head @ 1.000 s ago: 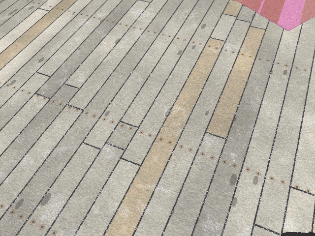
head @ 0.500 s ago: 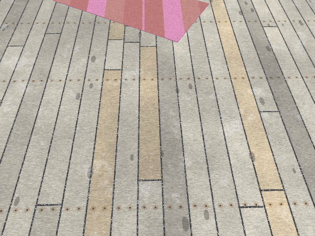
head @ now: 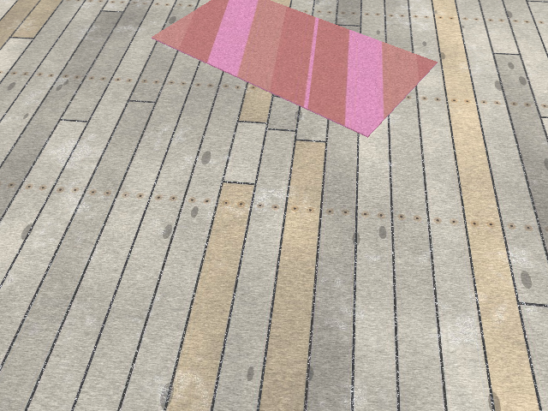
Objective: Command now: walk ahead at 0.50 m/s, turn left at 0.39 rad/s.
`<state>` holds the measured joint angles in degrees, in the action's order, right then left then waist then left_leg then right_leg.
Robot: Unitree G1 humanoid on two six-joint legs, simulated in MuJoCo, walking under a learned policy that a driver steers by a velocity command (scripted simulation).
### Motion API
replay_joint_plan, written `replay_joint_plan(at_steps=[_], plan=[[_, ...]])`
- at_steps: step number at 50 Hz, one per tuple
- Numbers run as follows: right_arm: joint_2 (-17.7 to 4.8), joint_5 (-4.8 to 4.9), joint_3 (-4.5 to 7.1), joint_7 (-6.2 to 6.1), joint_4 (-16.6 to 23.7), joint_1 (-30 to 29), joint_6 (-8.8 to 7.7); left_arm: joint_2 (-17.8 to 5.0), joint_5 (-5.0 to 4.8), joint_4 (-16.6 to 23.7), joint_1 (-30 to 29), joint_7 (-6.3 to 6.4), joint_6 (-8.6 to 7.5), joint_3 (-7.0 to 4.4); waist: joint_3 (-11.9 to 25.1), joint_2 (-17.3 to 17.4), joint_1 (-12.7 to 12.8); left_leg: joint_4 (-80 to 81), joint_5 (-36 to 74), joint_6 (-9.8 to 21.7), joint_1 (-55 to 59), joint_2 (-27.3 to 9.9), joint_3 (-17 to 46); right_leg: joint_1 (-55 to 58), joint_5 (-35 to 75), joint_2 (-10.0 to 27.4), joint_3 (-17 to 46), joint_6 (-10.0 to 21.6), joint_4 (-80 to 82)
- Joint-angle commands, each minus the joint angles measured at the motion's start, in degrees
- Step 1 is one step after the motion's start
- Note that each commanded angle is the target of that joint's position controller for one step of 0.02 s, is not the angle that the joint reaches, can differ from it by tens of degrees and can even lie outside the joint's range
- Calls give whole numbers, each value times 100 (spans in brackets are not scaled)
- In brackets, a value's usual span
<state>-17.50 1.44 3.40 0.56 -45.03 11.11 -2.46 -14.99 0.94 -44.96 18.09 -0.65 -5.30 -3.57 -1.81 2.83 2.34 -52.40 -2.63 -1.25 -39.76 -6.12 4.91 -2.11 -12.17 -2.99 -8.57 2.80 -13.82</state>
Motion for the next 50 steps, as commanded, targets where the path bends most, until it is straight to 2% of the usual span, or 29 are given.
replay_joint_plan(at_steps=[1,4,7,9,10,11,12,13,14,15,16,17,18,19,20,21,26,30,33,34,35,36,37,38,39,41,43,45,50], plan=[[-107,-24,-22,96,425,-342,-67,-870,-31,330,-347,78,-102,-204,-241,-539,1,861,802,55,217,-31,-207,-335,1708,1575,262,709,782],[-97,-26,-52,203,692,-842,-67,-971,-105,131,-39,108,2,-254,-438,-401,200,1398,645,214,-55,14,-388,297,1914,1780,77,668,636],[-178,-23,-23,313,943,-1005,-57,-1114,-180,35,0,142,154,-306,-387,-506,129,1667,-28,449,-32,188,-674,873,3014,1943,-89,536,126],[-374,-23,87,332,980,-650,-12,-1288,-199,65,-99,197,247,-350,29,-745,-157,1611,-637,681,699,589,-1045,1026,4972,1914,-242,392,-737],[-565,-12,201,314,880,-77,11,-1342,-206,87,-161,223,298,-357,378,-786,-493,1649,-811,834,1450,830,-1163,909,5563,1831,-317,301,-1591],[-865,1,381,241,670,832,28,-1301,-229,120,-251,249,316,-322,850,-651,-1009,2039,-501,1063,2840,1039,-1094,301,5238,1600,-451,101,-2851],[-1397,19,545,105,549,1525,98,-953,-68,233,-48,252,248,-186,1379,261,-1156,2131,-285,1442,4548,102,452,-1222,2618,1245,-439,-163,-4687],[-1745,22,562,119,725,1194,25,-302,-31,534,348,154,59,36,2061,1400,-504,3052,-1532,2681,6174,-1216,3962,-3571,-2084,-95,497,-482,-6605],[-1186,-16,407,158,809,1255,-40,-901,-215,563,-284,55,-150,-73,2189,473,-943,3565,-1880,2444,6245,-1241,4100,-4178,-1989,199,1548,-323,-6851],[-943,-53,338,153,789,1081,-100,-1015,-373,729,-718,9,-250,-97,1397,221,-911,3597,-1571,2170,5600,-1070,3233,-4415,-1503,431,1478,-180,-6574],[-796,-35,281,159,801,731,-126,-894,-258,706,-874,57,-278,-75,765,-495,-633,3637,-865,1879,4667,-764,2481,-4181,-1069,705,1398,-125,-5978],[-699,-53,256,131,868,443,-146,-925,-123,697,-776,92,-265,-108,613,-286,-399,3653,-162,1898,4067,-649,2137,-3855,-827,842,1412,-199,-5523],[-631,-116,219,105,973,269,-152,-958,-75,668,-632,83,-206,-132,525,-156,-239,3745,365,1907,3654,-517,1917,-3513,-703,932,1444,-279,-5366],[-605,-116,219,86,1000,199,-154,-954,-39,651,-545,79,-145,-146,503,-119,-162,3856,527,1910,3398,-416,1766,-3348,-602,948,1423,-366,-5133],[-545,-88,202,58,990,189,-160,-823,5,606,-580,99,-69,-129,445,-342,-144,3965,582,1767,3239,-218,1490,-3298,-412,956,1318,-392,-5015],[-774,-102,251,24,955,262,-175,-732,-8,656,-538,103,-16,-97,402,-14,-85,3974,1004,1914,2987,-334,1428,-3301,-328,907,1258,-532,-4733],[-864,-24,283,-126,791,645,-92,-494,-19,919,-1656,68,-35,20,173,67,-521,3843,550,1457,2584,196,881,-3003,1327,555,1129,-766,-2546],[-841,-1,274,-154,622,959,-37,-602,-121,1014,-2068,-52,-132,7,181,226,-708,3583,-84,1333,2913,-32,1257,-2684,1785,383,1202,-647,-1699],[-733,-32,248,-168,512,1068,-10,-768,-97,992,-1963,-120,-211,-62,134,353,-630,3211,152,1229,3507,-300,1586,-2615,1249,384,1207,-372,-1431],[-792,-51,268,-163,500,983,5,-806,-113,964,-1726,-108,-231,-93,144,533,-465,3017,440,1181,3529,-369,1675,-2329,1046,390,1175,-240,-1377],[-697,-54,237,-150,533,886,10,-931,-84,819,-1234,-78,-254,-170,354,485,-197,2567,1081,1062,3521,-156,1562,-1676,1020,298,1030,-74,-1136],[-471,-100,143,-127,596,864,2,-1148,-7,716,-548,-46,-279,-251,1002,262,127,1495,1160,883,3217,142,1279,-477,1096,734,1388,234,-1283],[-191,-64,40,-133,661,1460,-43,-1616,70,602,225,-29,-256,-377,1909,-870,132,-437,-211,460,1553,883,656,1636,598,1870,3253,1035,-1314],[-207,24,-3,-141,622,1772,-91,-1483,-85,340,628,-100,-189,-381,2102,-2092,128,-1736,-2998,259,207,1208,476,2242,-939,2538,5257,1503,-471],[-691,78,103,-129,630,1315,-112,-1049,-201,391,396,-104,-170,-247,1288,-1326,235,-2215,-2774,291,-364,887,716,1680,-1943,2435,5092,1298,-227],[-686,-44,103,-106,854,379,-136,-773,-96,458,-187,-75,-80,-125,206,-544,121,-1919,-1984,317,-376,459,292,240,-1162,1978,3702,1035,13],[-528,-111,105,-67,851,372,-153,-626,-29,436,-350,-67,-100,-55,90,-712,-106,-1303,-1557,291,115,138,169,-372,-1,1617,3011,949,187],[-322,-82,59,-61,815,506,-127,-703,-77,351,-344,-54,-113,-65,168,-905,-211,-916,-1416,208,282,61,15,-609,309,1525,2680,1046,400],[-101,-141,-51,-34,1026,-345,-180,-978,-170,127,-62,0,-68,-120,37,-669,40,841,-111,48,239,48,-223,-518,1283,1356,1830,953,595]])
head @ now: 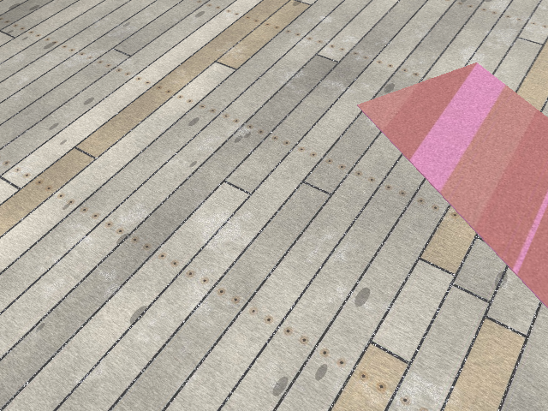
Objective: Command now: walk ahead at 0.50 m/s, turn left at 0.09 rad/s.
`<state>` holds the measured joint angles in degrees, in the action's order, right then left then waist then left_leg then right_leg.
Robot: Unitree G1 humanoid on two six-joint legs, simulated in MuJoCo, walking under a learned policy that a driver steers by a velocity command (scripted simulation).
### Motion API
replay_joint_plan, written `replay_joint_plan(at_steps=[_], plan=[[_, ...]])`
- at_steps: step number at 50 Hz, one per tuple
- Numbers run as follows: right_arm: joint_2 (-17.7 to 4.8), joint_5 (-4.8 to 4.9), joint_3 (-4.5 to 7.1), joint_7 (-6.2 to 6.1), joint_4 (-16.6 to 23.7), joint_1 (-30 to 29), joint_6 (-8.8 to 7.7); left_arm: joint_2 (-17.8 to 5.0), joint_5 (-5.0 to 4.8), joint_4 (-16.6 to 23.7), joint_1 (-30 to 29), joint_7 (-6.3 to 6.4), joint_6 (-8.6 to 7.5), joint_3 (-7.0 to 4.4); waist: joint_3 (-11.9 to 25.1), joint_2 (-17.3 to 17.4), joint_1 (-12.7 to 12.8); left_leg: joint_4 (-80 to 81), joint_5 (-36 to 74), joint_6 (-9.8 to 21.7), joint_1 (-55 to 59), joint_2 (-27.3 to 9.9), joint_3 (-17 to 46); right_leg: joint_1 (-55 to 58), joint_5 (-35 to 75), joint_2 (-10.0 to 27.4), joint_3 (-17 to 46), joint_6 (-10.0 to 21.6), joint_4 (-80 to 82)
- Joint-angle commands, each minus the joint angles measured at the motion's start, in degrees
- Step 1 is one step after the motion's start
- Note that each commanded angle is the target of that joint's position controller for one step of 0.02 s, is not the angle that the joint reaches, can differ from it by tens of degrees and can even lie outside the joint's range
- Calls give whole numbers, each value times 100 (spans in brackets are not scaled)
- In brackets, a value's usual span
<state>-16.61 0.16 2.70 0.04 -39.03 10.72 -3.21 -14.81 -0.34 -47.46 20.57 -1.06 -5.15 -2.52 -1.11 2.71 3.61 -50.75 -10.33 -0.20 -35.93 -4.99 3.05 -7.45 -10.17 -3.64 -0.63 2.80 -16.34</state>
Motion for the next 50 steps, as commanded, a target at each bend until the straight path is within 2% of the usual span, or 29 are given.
replay_joint_plan(at_steps=[1,7,9,10,11,12,13,14,15,16,17,18,20,22,28,33,35,36,37,38,39,40,41,42,43,45,47,48,50], plan=[[-156,-1,4,39,462,-490,-125,-1020,-58,319,-211,47,-65,-223,-48,-649,-16,1005,935,-62,-37,-17,-85,40,1185,1377,905,907,833],[-203,89,13,198,761,-1395,-211,-1076,-111,-40,386,72,97,-207,-263,-662,219,2020,1109,86,173,226,-172,649,1440,1649,929,775,506],[-329,81,67,232,779,-1285,-258,-1172,-118,-97,390,109,170,-236,-211,-729,26,2276,728,208,513,325,-157,859,1874,1751,1088,681,197],[-457,65,131,220,698,-944,-279,-1258,-122,-86,290,125,195,-258,-27,-773,-215,2428,616,300,1092,437,-239,820,2525,1692,1054,609,-170],[-676,38,251,176,486,-217,-288,-1240,-116,-61,191,133,206,-240,428,-695,-613,2603,764,451,2218,503,-322,564,3097,1443,870,470,-933],[-1005,-52,372,108,295,771,-279,-1016,-32,84,60,130,176,-144,1227,-502,-1073,2275,948,745,3912,-120,205,-362,2408,1150,683,267,-2255],[-1546,-137,512,60,190,1405,-207,-367,-11,236,666,117,79,59,2207,833,-1021,2361,313,1528,6184,-1669,2432,-2604,-156,321,166,-175,-4453],[-1098,-82,402,60,143,1513,-154,-613,-105,143,664,103,1,10,2477,1086,-1083,2993,-399,1698,6053,-1960,3562,-3259,-2297,268,766,-198,-5325],[-801,-35,293,47,120,1169,-141,-1052,-241,247,210,93,-5,-143,1469,672,-1043,3173,-697,1436,5275,-1741,2777,-3657,-1964,559,815,-178,-5670],[-630,-13,234,45,127,791,-143,-1016,-234,327,-107,103,13,-150,912,439,-887,3366,-570,1277,4498,-1500,2081,-3625,-1490,795,655,-187,-5551],[-404,-18,165,76,96,448,-165,-937,-151,343,-326,126,72,-170,401,189,-733,3664,-313,1114,3766,-1185,1505,-3472,-1150,922,598,-191,-5262],[-381,-57,159,85,70,232,-222,-820,-131,341,-160,132,144,-188,275,520,-491,3885,-29,1116,3255,-1126,1152,-3131,-846,1079,645,-236,-5095],[-350,-75,196,102,-29,3,-315,-561,-138,293,-12,121,284,-154,105,424,-296,4231,433,1177,2683,-1039,626,-2793,-596,1157,617,-341,-4987],[-473,-111,243,81,-134,-67,-379,-496,-126,407,-174,145,368,-163,-63,272,-217,4393,853,1226,2532,-1094,205,-2982,-238,1198,683,-405,-4748],[-789,-58,340,-39,-427,254,-312,-307,-77,771,-1226,-70,286,-76,-262,-42,-568,4422,1383,1007,2925,-911,-945,-2899,1352,1064,258,-297,-2749],[-1010,103,434,-60,-670,591,-117,-457,-73,1184,-1874,-209,321,-107,-440,-64,-707,4001,1953,828,3955,-1203,-1219,-3122,731,918,-32,18,-2054],[-1175,143,480,-85,-672,526,-31,-617,-61,1255,-1681,-231,351,-196,-164,115,-492,3274,3718,694,4177,-1197,-1390,-2568,116,581,-369,236,-2017],[-1236,161,495,-102,-657,471,22,-778,-69,1183,-1224,-223,372,-294,145,176,-206,2520,4560,609,4146,-1126,-1492,-1920,-110,332,-542,378,-1986],[-1186,179,463,-118,-626,386,63,-1045,-93,961,-349,-175,387,-464,600,66,293,1339,4708,425,3750,-896,-1679,-687,152,34,-629,579,-1641],[-956,46,359,-138,-534,510,31,-1555,-115,743,595,-55,448,-676,1149,-531,642,-422,3055,133,2362,-644,-1701,1094,263,549,425,915,-1497],[-183,-110,98,-69,-164,920,-130,-2160,-191,894,219,-15,415,-750,1674,-2114,-61,-2683,-1972,-282,-290,686,-1192,2914,-770,2060,3908,2165,-698],[-651,67,159,26,-169,490,-371,-1659,-116,1063,358,-57,323,-579,2281,-1208,339,-3082,-2261,-120,-869,604,226,3112,-1423,2317,4831,2184,28],[-861,292,207,84,-64,3,-469,-1261,-46,979,240,-65,245,-463,1495,-881,384,-2964,-1810,51,-1179,316,181,2565,-1097,2174,3878,1829,35],[-749,235,174,57,-76,-13,-503,-1099,-46,969,-97,-72,191,-404,917,-385,82,-2333,-1316,118,-976,17,142,1658,-446,1936,3116,1572,1],[-765,57,202,4,-174,-44,-471,-823,-35,1019,-474,-48,175,-317,651,-285,-96,-1813,-1026,96,-603,-203,109,968,204,1739,2530,1399,46],[-737,-16,225,21,-255,233,-343,-779,71,1099,-751,-11,149,-271,514,-569,-389,-1442,-757,-17,77,-318,105,122,1292,1581,2076,1419,230],[-557,-34,199,9,-358,298,-198,-794,50,1029,-733,25,97,-264,435,-360,-453,-1144,-396,-107,134,-304,-32,-122,1565,1406,1539,1335,487],[-457,-8,145,9,-311,230,-153,-975,57,968,-676,41,63,-300,313,-614,-446,-830,-167,-207,45,-343,-55,-269,1850,1536,1405,1425,576],[-442,-8,110,27,-256,-135,-143,-919,46,851,-587,78,44,-281,87,-544,-279,-69,605,-269,-89,-389,-69,-256,1792,1359,924,1232,690]])
Over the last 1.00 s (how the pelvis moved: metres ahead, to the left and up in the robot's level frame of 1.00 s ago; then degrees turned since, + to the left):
0.56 0.11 0.00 26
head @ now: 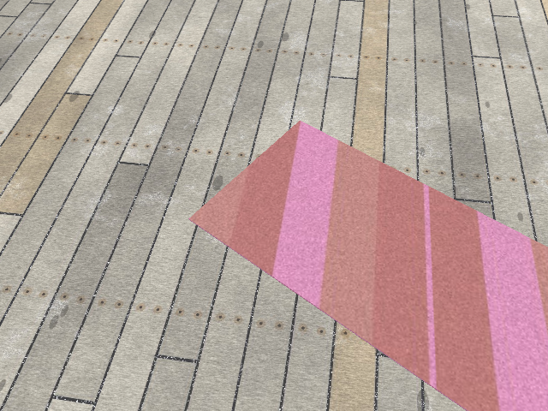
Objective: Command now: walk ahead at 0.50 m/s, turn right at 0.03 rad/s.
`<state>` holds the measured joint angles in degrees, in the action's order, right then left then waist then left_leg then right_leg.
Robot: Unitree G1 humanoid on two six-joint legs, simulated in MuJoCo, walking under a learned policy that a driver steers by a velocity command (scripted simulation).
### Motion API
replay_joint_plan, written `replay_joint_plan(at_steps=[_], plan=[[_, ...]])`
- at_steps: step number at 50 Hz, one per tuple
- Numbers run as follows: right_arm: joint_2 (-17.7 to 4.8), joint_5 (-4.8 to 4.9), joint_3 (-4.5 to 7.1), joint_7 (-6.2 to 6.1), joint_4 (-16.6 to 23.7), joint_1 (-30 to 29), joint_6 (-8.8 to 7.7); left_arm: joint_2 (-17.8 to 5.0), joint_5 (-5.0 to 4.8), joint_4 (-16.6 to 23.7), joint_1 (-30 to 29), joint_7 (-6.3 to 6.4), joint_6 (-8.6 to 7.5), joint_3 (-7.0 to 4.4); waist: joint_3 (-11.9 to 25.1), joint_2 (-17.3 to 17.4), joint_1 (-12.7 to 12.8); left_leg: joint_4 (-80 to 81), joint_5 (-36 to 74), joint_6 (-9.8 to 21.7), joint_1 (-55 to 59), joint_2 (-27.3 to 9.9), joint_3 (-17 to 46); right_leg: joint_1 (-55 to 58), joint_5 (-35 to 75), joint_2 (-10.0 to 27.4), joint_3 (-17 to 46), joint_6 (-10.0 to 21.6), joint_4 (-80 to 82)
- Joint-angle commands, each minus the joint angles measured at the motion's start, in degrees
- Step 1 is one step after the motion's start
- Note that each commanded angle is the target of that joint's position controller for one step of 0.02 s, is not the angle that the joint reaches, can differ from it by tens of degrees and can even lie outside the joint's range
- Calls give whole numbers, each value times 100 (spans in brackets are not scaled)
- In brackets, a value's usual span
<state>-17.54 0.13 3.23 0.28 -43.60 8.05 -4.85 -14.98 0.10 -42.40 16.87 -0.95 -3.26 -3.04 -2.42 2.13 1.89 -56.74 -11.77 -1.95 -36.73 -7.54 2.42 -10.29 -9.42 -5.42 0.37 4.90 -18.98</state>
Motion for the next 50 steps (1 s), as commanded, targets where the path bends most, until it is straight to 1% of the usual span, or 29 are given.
replay_joint_plan(at_steps=[1,5,10,13,14,15,16,17,18,19,20,21,23,24,28,30,35,37,38,39,40,41,42,43,45,46,47,48,50], plan=[[-318,21,48,15,209,-33,13,-895,13,292,-159,82,-143,-220,178,-450,-37,894,1136,-64,27,-67,-69,49,1495,1426,623,887,1006],[-210,112,-20,121,342,-566,-30,-1012,10,39,85,79,-182,-231,-19,-501,251,1981,2101,90,174,146,-177,366,1018,1547,264,700,1184],[-281,119,-8,295,586,-875,-32,-1034,-36,-244,212,108,-69,-274,-238,-455,290,2472,1330,441,-373,360,-132,1574,1732,1970,4,521,784],[-523,69,120,328,544,-234,3,-1218,-45,-215,2,202,41,-329,315,-713,-126,2460,519,747,641,820,-592,1829,4395,1922,-283,269,-375],[-735,61,257,298,368,507,24,-1212,-45,-172,-95,245,103,-313,759,-631,-544,2637,627,905,1680,1083,-758,1574,4973,1709,-529,102,-1443],[-1111,69,408,230,220,1390,55,-1087,16,-70,-15,305,100,-241,1339,-239,-912,2626,855,1222,3351,605,127,409,3875,1509,-646,-127,-2996],[-1654,99,532,203,207,1725,45,-421,129,159,612,203,-43,-10,2016,1200,-534,2997,-164,2369,5510,-835,3207,-2166,-348,334,-484,-569,-5241],[-1145,139,382,210,226,1853,31,-656,42,84,322,107,-249,-14,2423,902,-791,3792,-857,2453,6050,-1065,4457,-3062,-2271,152,535,-499,-5871],[-908,101,307,178,262,1611,35,-970,-184,265,-215,17,-390,-91,1636,611,-866,3924,-893,2134,5518,-931,3647,-3543,-1870,502,675,-377,-5959],[-848,85,286,155,351,1262,43,-945,-184,362,-524,14,-471,-65,1110,68,-736,3976,-514,1958,4702,-728,3015,-3486,-1411,758,580,-325,-5570],[-745,67,245,140,435,946,66,-933,-42,388,-668,46,-491,-89,691,-278,-541,4101,27,1885,3884,-560,2573,-3268,-1133,927,509,-369,-5046],[-662,10,201,127,515,803,58,-963,44,411,-652,73,-462,-127,517,-132,-369,4156,1003,1864,3318,-391,2229,-2845,-995,1043,508,-427,-4722],[-585,15,185,85,611,582,81,-830,94,380,-409,99,-324,-128,510,-53,-141,4415,1122,1861,2796,-159,1916,-2515,-814,1111,456,-582,-4320],[-746,10,225,48,613,577,74,-749,71,408,-350,113,-268,-104,462,192,-75,4443,1426,1952,2497,-187,1791,-2443,-748,1078,371,-701,-4052],[-877,103,285,-77,523,831,112,-521,93,615,-1168,129,-252,-9,238,133,-377,4411,1305,1589,2005,291,1170,-2117,748,842,242,-943,-2253],[-900,117,293,-111,452,1045,159,-475,36,701,-1542,88,-290,10,270,210,-550,4322,1028,1460,2001,331,1225,-1808,1357,635,216,-960,-1582],[-834,145,299,-155,356,1267,260,-780,-56,802,-1729,-4,-397,-114,284,396,-502,3649,585,1277,2757,23,2053,-1539,956,538,515,-737,-867],[-734,124,282,-147,411,1142,293,-911,-46,668,-1211,6,-449,-206,423,476,-186,3160,863,1114,2807,123,2150,-820,660,516,367,-491,-575],[-512,72,197,-128,443,1118,277,-1063,19,563,-600,41,-476,-281,881,424,117,2370,994,952,2614,356,1905,162,653,839,535,-248,-611],[-149,-39,62,-115,522,1275,253,-1366,94,472,237,79,-472,-346,1690,-338,361,794,-56,742,1948,776,1338,1571,318,1817,1555,100,-657],[27,181,-4,-114,627,2057,201,-1744,95,159,660,23,-386,-464,2080,-2447,-11,-947,-2125,429,-27,1414,714,2919,-1169,2879,4336,1071,-28],[-555,214,86,-128,431,1989,178,-1162,-49,273,445,-22,-379,-336,1521,-1553,126,-1563,-1993,365,-635,1004,958,2578,-2240,2799,4556,966,266],[-766,177,147,-112,493,1333,184,-847,-42,303,248,-8,-348,-248,881,-972,266,-1704,-1474,349,-750,830,852,1997,-1994,2524,3577,724,256],[-690,114,136,-115,580,951,182,-794,26,319,8,-16,-320,-206,521,-547,194,-1552,-1133,326,-626,678,670,1382,-1228,2271,2911,634,341],[-535,9,135,-64,679,608,130,-648,78,230,-68,-18,-327,-141,162,-615,81,-961,-805,335,-248,429,584,615,481,1880,1996,546,462],[-416,68,120,-35,693,778,134,-653,62,178,-149,-14,-324,-135,312,-874,-108,-734,-731,298,-175,372,470,631,446,1848,1902,639,547],[-344,60,100,-30,647,809,150,-612,17,152,-139,-15,-329,-128,350,-783,-110,-587,-692,282,-94,315,365,529,478,1778,1756,694,696],[-259,67,64,-15,713,687,152,-754,-10,98,-118,-3,-337,-161,278,-890,-120,-280,-630,237,-138,279,288,414,608,1868,1684,802,798],[-180,-16,6,4,813,280,141,-806,-80,7,0,7,-326,-175,138,-633,6,377,-302,165,-227,229,140,412,1150,1787,1297,821,935]])
Over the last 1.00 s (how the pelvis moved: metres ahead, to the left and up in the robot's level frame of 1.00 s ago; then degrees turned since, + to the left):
0.53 -0.07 0.00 -23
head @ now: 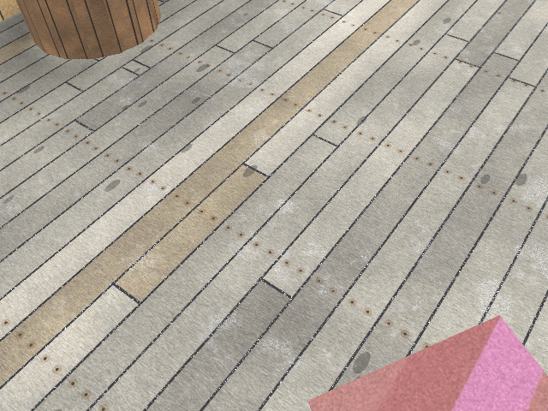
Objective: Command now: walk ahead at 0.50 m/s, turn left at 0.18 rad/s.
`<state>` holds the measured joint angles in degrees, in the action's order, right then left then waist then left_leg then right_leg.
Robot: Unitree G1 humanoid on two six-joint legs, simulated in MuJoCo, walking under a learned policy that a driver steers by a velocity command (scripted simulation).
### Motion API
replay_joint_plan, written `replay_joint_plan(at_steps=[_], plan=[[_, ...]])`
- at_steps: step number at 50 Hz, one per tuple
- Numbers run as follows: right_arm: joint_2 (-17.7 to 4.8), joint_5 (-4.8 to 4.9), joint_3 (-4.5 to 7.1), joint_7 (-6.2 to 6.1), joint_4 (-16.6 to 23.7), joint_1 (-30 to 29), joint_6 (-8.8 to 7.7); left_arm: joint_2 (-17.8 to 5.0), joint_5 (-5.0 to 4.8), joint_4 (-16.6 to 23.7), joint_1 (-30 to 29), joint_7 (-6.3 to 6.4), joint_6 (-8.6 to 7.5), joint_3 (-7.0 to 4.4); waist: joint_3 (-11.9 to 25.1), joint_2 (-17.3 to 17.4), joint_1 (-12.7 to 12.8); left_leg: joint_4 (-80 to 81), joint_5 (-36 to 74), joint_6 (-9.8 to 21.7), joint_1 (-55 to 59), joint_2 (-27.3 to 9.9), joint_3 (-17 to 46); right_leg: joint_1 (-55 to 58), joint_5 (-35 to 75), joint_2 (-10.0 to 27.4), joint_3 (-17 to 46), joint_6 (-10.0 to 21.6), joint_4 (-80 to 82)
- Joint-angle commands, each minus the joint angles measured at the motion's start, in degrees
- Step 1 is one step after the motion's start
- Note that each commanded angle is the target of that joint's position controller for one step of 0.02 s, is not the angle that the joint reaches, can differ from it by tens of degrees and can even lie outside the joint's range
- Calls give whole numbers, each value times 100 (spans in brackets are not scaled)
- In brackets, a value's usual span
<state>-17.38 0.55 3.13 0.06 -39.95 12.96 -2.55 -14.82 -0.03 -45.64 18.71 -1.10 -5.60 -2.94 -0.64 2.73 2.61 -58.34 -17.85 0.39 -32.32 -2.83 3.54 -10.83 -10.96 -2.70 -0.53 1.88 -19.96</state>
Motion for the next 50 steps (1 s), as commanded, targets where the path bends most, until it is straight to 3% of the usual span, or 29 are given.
replay_joint_plan(at_steps=[1,5,8,10,12,13,14,15,16,17,18,19,21,23,29,35,37,38,39,40,41,42,43,44,45,46,47,49,50], plan=[[-87,-33,-27,43,493,-340,-114,-1006,-54,288,-200,40,-58,-225,3,-784,-85,973,653,-74,-589,-262,-32,462,1170,1524,1282,1093,1067],[-89,14,-60,118,594,-996,-176,-1097,-118,97,81,54,15,-227,-72,-693,162,2150,1709,-86,-44,-93,-238,391,1293,1384,777,929,1110],[-170,56,-35,174,743,-1382,-203,-1143,-157,-94,351,57,87,-229,-191,-743,221,2568,1707,34,58,-5,-253,710,1322,1581,800,838,976],[-270,55,1,208,784,-1392,-222,-1222,-168,-176,374,81,150,-253,-196,-790,104,2803,1413,189,247,52,-283,971,1639,1714,811,738,766],[-524,2,155,172,578,-614,-244,-1236,-192,-203,287,107,206,-238,220,-710,-413,3202,1377,402,1621,273,-451,797,2894,1483,636,537,-179],[-816,-41,294,110,358,262,-239,-1080,-135,-151,254,113,199,-165,807,-566,-821,3123,1452,584,3001,19,-227,204,2742,1182,438,353,-1282],[-1363,-176,423,40,279,1103,-199,-561,-20,62,505,100,125,10,1762,453,-981,3046,1179,1204,5199,-1483,1673,-1736,795,521,36,-36,-3425],[-1238,-98,390,49,188,1297,-144,-415,-91,22,773,106,42,76,2289,1355,-929,3815,169,1643,5574,-2166,3461,-2814,-2208,101,464,-131,-4706],[-859,-56,266,59,171,1067,-147,-1002,-231,47,430,90,13,-103,1480,731,-963,4026,-433,1428,4897,-1964,3044,-3283,-2002,405,804,-92,-5228],[-674,-36,198,60,183,710,-162,-1041,-274,159,61,82,17,-130,849,554,-819,4180,-363,1246,4168,-1756,2270,-3371,-1513,646,662,-55,-5174],[-465,-85,128,107,158,437,-202,-955,-142,129,-204,97,51,-140,329,208,-707,4287,638,959,3336,-1356,1415,-3023,-1205,820,655,-22,-4814],[-446,-112,132,112,140,127,-247,-853,-147,170,-27,110,120,-159,333,642,-394,4570,515,1094,2986,-1361,1279,-2866,-817,951,618,-88,-4648],[-290,-128,134,125,66,-162,-354,-674,-173,55,111,120,278,-151,112,468,-221,4991,784,1106,2322,-1208,804,-2446,-443,1039,644,-193,-4589],[-352,-150,166,99,-39,-209,-417,-556,-164,108,16,142,381,-150,-53,208,-145,5168,1174,1134,2230,-1217,336,-2648,-94,1050,726,-279,-4382],[-624,-125,254,-27,-360,75,-387,-380,-109,414,-924,-21,302,-83,-263,-79,-423,5208,2153,940,2668,-1072,-841,-2770,1453,941,443,-233,-2561],[-853,20,342,-70,-693,592,-159,-368,-116,965,-1867,-218,315,-38,-535,-81,-711,4802,2812,792,3738,-1378,-1258,-2995,937,789,-50,82,-1640],[-1000,49,379,-103,-689,513,-73,-506,-114,1063,-1741,-261,335,-110,-292,106,-515,4172,4566,663,3949,-1387,-1437,-2485,365,482,-380,287,-1584],[-1086,64,402,-132,-670,464,-25,-636,-113,1038,-1437,-262,355,-185,-36,230,-306,3605,5552,594,3981,-1364,-1511,-1993,61,258,-554,411,-1622],[-1124,72,404,-158,-644,385,27,-850,-130,895,-768,-240,368,-316,342,228,91,2652,6068,483,3806,-1240,-1629,-1108,20,-1,-668,578,-1470],[-1066,70,362,-189,-598,338,27,-1200,-137,648,203,-152,396,-516,836,50,597,1303,5452,256,2977,-1010,-1731,463,351,-102,-437,821,-1100],[-451,-152,159,-142,-333,758,-75,-1902,-153,556,673,-29,435,-693,1424,-1274,390,-856,1629,-108,549,-358,-1670,2718,240,1337,2022,1628,-1081],[-234,-115,20,-53,-191,711,-316,-1898,-156,746,571,-52,351,-622,2266,-1432,224,-2100,-1697,-226,-838,597,-355,3617,-692,2258,4849,2447,5],[-729,139,155,31,-53,-39,-478,-1410,-101,731,517,-78,288,-474,1774,-830,519,-2240,-1316,-77,-1467,235,198,3349,-712,2110,4246,2047,307],[-705,204,135,46,54,-288,-565,-1224,-99,723,258,-72,236,-419,1085,-667,369,-1837,-800,50,-1545,-12,141,2571,-390,1895,3437,1800,317],[-645,60,140,-3,-24,-322,-576,-1025,-111,774,-141,-64,232,-349,588,-198,94,-1299,-419,56,-1225,-236,90,1673,164,1615,2768,1556,389],[-713,-69,187,-32,-60,-254,-544,-891,-64,853,-361,-50,208,-300,351,-422,-108,-917,-223,12,-739,-367,94,945,1322,1435,2291,1488,381],[-688,-90,205,-14,-64,-47,-469,-869,-6,947,-560,-24,214,-284,401,-589,-329,-740,-75,-83,-428,-416,143,593,1330,1365,2218,1540,534],[-548,-141,197,-27,-103,-24,-336,-862,-41,979,-630,31,195,-291,341,-346,-398,-392,227,-229,-227,-384,13,132,1455,1135,1880,1481,748],[-455,-125,157,-33,-42,-79,-288,-1053,-34,958,-551,61,177,-332,263,-577,-420,-69,350,-351,-217,-347,-31,-121,1748,1201,1815,1590,775]])
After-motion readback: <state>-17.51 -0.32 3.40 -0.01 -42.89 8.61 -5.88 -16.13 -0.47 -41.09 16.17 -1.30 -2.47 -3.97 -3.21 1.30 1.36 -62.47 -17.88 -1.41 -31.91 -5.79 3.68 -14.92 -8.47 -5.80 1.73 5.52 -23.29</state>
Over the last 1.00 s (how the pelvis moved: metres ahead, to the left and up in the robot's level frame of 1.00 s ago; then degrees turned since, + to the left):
0.57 0.12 0.00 27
